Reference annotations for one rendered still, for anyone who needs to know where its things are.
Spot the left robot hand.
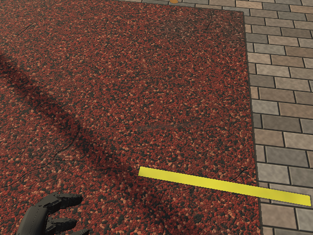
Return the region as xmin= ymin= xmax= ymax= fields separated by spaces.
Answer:
xmin=15 ymin=192 xmax=90 ymax=235

